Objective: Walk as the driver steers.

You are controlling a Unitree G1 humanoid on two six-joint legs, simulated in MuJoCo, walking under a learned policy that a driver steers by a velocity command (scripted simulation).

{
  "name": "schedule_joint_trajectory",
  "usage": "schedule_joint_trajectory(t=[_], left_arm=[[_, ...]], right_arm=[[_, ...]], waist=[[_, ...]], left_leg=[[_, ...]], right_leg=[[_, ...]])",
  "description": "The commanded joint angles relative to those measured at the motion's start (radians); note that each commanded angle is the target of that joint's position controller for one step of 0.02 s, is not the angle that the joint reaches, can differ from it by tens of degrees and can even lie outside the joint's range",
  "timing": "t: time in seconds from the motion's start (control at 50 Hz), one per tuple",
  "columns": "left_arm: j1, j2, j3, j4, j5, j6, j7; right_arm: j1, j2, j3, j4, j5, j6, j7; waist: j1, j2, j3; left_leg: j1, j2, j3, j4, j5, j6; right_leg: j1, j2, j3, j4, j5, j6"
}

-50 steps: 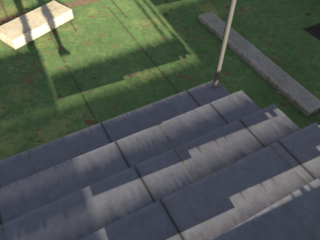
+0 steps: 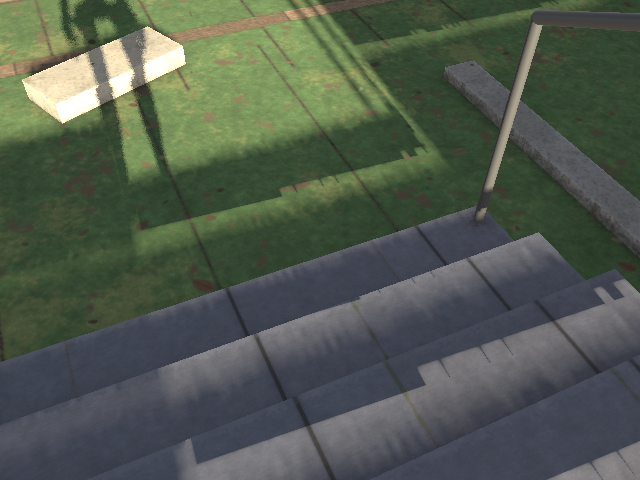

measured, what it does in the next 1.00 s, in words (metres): walks ahead: right foot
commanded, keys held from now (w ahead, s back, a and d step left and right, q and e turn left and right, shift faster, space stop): no key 0.24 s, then w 0.64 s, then w+q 0.12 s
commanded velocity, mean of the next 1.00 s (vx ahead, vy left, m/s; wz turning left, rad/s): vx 0.27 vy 0.00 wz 0.02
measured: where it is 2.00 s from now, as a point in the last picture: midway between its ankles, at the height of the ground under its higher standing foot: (330, 402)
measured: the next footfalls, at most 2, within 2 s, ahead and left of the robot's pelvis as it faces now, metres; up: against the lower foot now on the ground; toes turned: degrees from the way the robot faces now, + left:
right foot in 0.70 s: +0.21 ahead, -0.13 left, +0.00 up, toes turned -4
left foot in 1.12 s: +0.44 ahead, +0.01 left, -0.14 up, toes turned +4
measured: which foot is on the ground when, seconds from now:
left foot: down 0.00-0.70, up 0.72-1.00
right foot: down 0.00-0.32, up 0.34-0.68, down 0.70-1.00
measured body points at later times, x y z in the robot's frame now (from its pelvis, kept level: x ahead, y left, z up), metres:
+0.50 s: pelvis +0.05 +0.01 +0.00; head +0.05 +0.00 +0.45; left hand +0.08 +0.25 -0.16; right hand -0.03 -0.23 -0.16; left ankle -0.02 +0.09 -0.75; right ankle +0.07 -0.09 -0.73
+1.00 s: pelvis +0.29 -0.07 -0.06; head +0.31 -0.08 +0.39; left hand +0.18 +0.13 -0.21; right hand +0.43 -0.31 -0.19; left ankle +0.41 +0.06 -0.77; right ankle +0.17 -0.13 -0.75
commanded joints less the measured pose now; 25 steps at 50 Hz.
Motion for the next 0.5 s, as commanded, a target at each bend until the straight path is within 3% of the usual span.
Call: schedule_joint_trajectory(t=[0.02,0.24,0.28,0.32,0.36,0.4,0.44,0.5], left_arm=[[0.038,0.064,0.007,0.003,-0.001,-0.004,0.004],[0.027,0.053,0.007,0.037,-0.001,-0.008,0.009],[0.029,0.049,0.007,0.039,0.004,-0.005,0.011],[0.019,0.061,0.018,0.023,0.014,-0.001,0.008],[-0.036,0.070,0.026,-0.012,0.029,0.000,0.002],[-0.105,0.076,0.033,-0.064,0.032,-0.010,-0.008],[-0.144,0.084,0.039,-0.093,0.030,-0.026,-0.014],[-0.142,0.093,0.048,-0.114,0.033,-0.034,-0.027]], right_arm=[[0.045,-0.081,-0.011,-0.018,0.000,-0.007,-0.004],[0.068,-0.074,-0.013,0.004,0.002,-0.009,-0.009],[0.079,-0.090,-0.021,0.009,0.000,-0.006,-0.008],[0.104,-0.149,-0.047,0.009,0.000,0.006,-0.006],[0.164,-0.162,-0.064,0.013,-0.006,0.016,-0.006],[0.217,-0.148,-0.071,0.021,-0.014,0.009,-0.002],[0.225,-0.160,-0.082,0.012,-0.019,-0.008,-0.004],[0.213,-0.160,-0.090,-0.001,-0.017,-0.027,0.000]], waist=[[0.002,0.016,0.046],[-0.006,0.016,0.055],[-0.012,0.032,0.048],[-0.027,0.091,0.080],[-0.064,0.108,0.171],[-0.090,0.128,0.208],[-0.083,0.085,0.196],[-0.060,0.078,0.148]], left_leg=[[-0.092,0.139,-0.137,-0.100,0.084,0.011],[-0.052,0.133,-0.140,-0.116,0.151,0.011],[-0.048,0.119,-0.157,-0.150,-0.042,0.019],[-0.041,0.134,-0.226,-0.186,-0.351,0.071],[-0.016,0.218,-0.339,-0.238,-0.535,0.144],[0.011,0.281,-0.406,-0.268,-0.485,0.195],[0.082,0.308,-0.400,-0.267,-0.351,0.217],[0.082,0.284,-0.320,-0.238,-0.196,0.214]], right_leg=[[0.044,-0.120,0.125,-0.043,0.069,-0.012],[0.044,-0.125,0.112,-0.045,0.090,-0.003],[0.035,-0.095,0.085,-0.026,-0.016,-0.003],[-0.067,-0.026,0.005,0.094,-0.211,-0.012],[-0.251,-0.004,-0.048,0.204,-0.279,-0.021],[-0.365,-0.040,-0.011,0.317,-0.286,-0.027],[-0.446,-0.069,0.020,0.362,-0.257,-0.029],[-0.402,-0.064,0.014,0.376,-0.215,-0.024]])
